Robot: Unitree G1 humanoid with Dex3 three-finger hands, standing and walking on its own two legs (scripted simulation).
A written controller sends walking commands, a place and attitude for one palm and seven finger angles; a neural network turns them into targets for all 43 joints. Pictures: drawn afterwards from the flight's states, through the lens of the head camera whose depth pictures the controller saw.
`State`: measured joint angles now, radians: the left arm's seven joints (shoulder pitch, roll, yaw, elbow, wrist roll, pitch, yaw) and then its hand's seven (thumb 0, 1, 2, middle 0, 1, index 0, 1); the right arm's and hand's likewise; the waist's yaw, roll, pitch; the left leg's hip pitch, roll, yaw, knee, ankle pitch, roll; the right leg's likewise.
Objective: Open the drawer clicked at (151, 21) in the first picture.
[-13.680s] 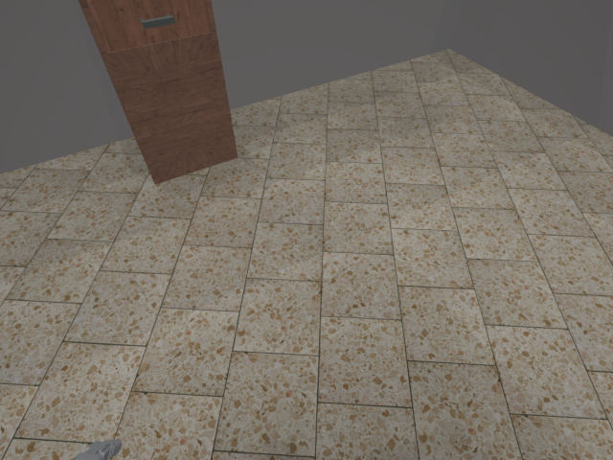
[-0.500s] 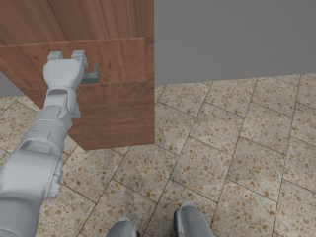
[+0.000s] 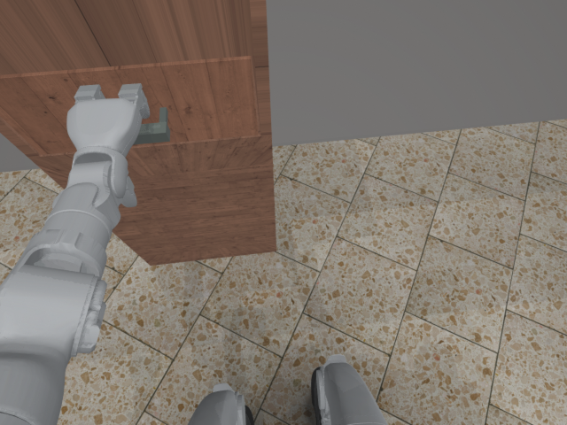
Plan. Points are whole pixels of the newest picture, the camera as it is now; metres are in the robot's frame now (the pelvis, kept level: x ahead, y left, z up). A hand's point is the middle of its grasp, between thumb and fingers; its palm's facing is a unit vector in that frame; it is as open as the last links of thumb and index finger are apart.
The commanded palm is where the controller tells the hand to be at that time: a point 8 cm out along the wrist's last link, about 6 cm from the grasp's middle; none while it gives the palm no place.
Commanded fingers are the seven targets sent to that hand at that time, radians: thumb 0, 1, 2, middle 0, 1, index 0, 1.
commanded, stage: lift the fingers back up to retry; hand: left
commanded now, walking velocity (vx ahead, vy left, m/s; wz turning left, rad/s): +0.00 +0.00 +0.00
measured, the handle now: (132, 125) +0.57 +0.19 +0.02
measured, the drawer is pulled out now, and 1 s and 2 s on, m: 0.00 0.00 0.00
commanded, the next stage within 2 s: re-aim the fingers above the handle in 0.66 s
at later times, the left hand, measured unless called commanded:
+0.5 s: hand (113, 131) +0.52 +0.20 +0.06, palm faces -0.01 -0.03 -1.00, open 13.6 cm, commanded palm +0.50 +0.20 +0.13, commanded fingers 0.00 -0.50 0.30 -0.30 -1.20 -0.30 -1.20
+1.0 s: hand (108, 127) +0.51 +0.20 +0.08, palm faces -0.01 +0.00 -1.00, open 13.8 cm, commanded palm +0.49 +0.20 +0.13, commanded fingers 0.00 -0.50 0.30 -0.30 -1.20 -0.30 -1.20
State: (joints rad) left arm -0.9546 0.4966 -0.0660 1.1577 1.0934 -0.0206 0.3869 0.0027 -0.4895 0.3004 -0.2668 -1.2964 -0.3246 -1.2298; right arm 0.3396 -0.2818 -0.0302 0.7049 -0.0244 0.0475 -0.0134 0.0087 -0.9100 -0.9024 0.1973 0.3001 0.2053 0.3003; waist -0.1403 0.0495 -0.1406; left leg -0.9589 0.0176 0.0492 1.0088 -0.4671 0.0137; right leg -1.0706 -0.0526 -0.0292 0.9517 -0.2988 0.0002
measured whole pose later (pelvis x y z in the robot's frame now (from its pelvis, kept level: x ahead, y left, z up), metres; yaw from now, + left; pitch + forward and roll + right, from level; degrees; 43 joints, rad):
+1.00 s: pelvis +0.06 +0.00 +0.05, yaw +0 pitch +16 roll +0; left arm -0.74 0.39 -0.07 0.98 1.10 -0.04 0.37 0.00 -0.49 0.30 -0.32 -1.20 -0.32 -1.20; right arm 0.28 -0.26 -0.07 0.71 -0.03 0.10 -0.01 0.01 -0.91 -0.90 0.20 0.30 0.20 0.30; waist -0.06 0.05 -0.11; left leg -0.54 0.02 0.05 0.67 -0.40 0.00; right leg -0.67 -0.04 -0.04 0.67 -0.28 0.00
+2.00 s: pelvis +0.04 +0.00 +0.05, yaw -1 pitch +17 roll +0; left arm -0.79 0.43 -0.05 1.05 1.09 -0.06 0.35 0.00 -0.49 0.30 -0.32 -1.20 -0.32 -1.20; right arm 0.33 -0.26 -0.07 0.73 -0.02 0.07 -0.01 0.01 -0.91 -0.90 0.20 0.30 0.20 0.30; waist -0.08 0.05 -0.11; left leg -0.59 0.01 0.06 0.70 -0.40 0.01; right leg -0.72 -0.04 -0.02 0.68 -0.25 0.01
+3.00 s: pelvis +0.05 +0.00 +0.05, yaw -1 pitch +17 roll +0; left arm -0.77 0.41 -0.05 1.04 1.10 -0.05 0.38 0.00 -0.49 0.30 -0.33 -1.21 -0.32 -1.21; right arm 0.32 -0.26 -0.07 0.75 -0.03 0.07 0.00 0.01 -0.91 -0.90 0.20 0.30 0.20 0.30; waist -0.08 0.05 -0.12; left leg -0.58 0.02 0.06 0.69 -0.40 0.01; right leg -0.71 -0.04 -0.02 0.68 -0.26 0.01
